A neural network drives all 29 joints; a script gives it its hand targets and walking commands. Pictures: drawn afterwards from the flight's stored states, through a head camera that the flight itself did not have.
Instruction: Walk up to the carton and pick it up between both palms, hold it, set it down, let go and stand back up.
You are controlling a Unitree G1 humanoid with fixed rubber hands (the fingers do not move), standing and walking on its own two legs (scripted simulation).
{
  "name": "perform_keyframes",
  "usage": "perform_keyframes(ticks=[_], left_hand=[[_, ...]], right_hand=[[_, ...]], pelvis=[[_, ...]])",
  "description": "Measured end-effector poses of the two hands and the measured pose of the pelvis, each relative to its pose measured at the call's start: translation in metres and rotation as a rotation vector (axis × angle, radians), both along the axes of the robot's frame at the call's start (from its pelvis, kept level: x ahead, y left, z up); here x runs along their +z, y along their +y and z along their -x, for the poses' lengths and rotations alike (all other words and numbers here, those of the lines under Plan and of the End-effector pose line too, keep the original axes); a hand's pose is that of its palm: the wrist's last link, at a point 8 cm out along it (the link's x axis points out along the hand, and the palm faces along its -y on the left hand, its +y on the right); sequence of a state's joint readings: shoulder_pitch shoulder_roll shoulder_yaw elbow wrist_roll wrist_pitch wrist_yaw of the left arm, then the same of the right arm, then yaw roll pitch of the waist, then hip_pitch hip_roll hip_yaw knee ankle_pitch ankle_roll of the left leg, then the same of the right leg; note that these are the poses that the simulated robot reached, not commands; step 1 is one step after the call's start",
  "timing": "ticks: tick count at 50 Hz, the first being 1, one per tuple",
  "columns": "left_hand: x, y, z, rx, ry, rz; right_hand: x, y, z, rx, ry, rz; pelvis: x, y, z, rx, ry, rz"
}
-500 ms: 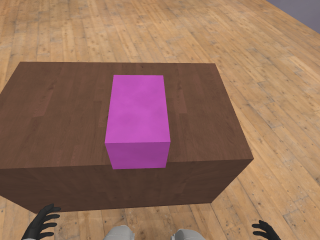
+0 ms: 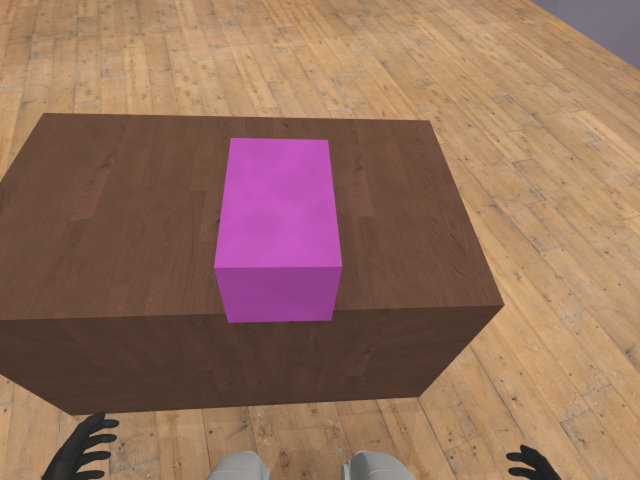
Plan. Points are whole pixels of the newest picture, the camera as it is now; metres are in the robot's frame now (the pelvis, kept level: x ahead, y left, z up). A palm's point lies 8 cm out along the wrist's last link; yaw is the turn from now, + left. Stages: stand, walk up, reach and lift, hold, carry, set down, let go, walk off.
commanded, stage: walk up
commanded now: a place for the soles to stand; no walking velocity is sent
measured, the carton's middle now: (280, 227) +0.52 +0.06 -0.06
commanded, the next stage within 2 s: reach and lift in 0.14 s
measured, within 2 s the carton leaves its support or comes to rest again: neither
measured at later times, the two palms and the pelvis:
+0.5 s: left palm (92, 449) +0.16 +0.26 -0.05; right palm (571, 479) +0.13 -0.31 -0.05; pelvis -0.01 -0.02 +0.01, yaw +0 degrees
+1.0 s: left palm (104, 400) +0.21 +0.25 -0.02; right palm (524, 432) +0.17 -0.24 +0.00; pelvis +0.02 +0.01 +0.04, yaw +0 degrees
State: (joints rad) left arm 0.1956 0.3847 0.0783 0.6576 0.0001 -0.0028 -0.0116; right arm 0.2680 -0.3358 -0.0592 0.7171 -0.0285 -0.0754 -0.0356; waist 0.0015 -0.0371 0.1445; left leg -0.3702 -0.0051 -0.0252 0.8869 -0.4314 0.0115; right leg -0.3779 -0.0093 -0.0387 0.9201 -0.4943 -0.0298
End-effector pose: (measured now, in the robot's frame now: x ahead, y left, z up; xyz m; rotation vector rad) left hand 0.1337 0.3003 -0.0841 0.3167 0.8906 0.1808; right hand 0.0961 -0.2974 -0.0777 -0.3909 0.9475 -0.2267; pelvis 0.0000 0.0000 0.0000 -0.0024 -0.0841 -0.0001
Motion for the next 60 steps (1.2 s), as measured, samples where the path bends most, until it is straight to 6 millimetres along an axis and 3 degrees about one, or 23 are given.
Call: perform_keyframes(ticks=[8,11,18,24,32,45,53,60], left_hand=[[0.001,-0.006,0.013,0.01,0.009,-0.01],[-0.006,-0.004,0.013,0.055,0.107,-0.033],[0.013,-0.024,-0.014,0.05,0.041,-0.011],[0.034,-0.038,-0.028,0.037,-0.043,0.014],[0.044,-0.042,-0.033,0.016,-0.099,0.031],[0.063,-0.035,-0.059,-0.042,-0.238,0.067],[0.067,-0.061,-0.084,-0.108,-0.329,0.148],[0.074,-0.084,-0.097,-0.126,-0.42,0.208]], right_hand=[[-0.001,-0.008,0.0,0.018,-0.009,-0.003],[-0.008,-0.01,-0.008,0.048,-0.061,-0.007],[0.004,-0.014,-0.031,0.074,-0.19,-0.018],[0.024,-0.012,-0.036,0.083,-0.25,-0.035],[0.037,0.01,-0.036,0.092,-0.287,-0.087],[0.063,0.052,-0.063,0.089,-0.395,-0.144],[0.079,0.062,-0.086,0.06,-0.485,-0.175],[0.081,0.071,-0.097,0.062,-0.524,-0.227]], pelvis=[[0.0,-0.009,0.009,0.001,0.011,-0.006],[-0.004,-0.008,0.012,0.004,0.002,0.002],[-0.003,-0.013,0.013,0.004,0.004,-0.004],[0.01,-0.017,0.01,0.004,0.029,-0.009],[0.022,-0.016,0.01,0.005,0.05,-0.009],[0.037,0.002,-0.005,0.005,0.068,0.014],[0.043,0.012,-0.022,0.006,0.085,0.026],[0.045,0.012,-0.034,0.006,0.099,0.026]])
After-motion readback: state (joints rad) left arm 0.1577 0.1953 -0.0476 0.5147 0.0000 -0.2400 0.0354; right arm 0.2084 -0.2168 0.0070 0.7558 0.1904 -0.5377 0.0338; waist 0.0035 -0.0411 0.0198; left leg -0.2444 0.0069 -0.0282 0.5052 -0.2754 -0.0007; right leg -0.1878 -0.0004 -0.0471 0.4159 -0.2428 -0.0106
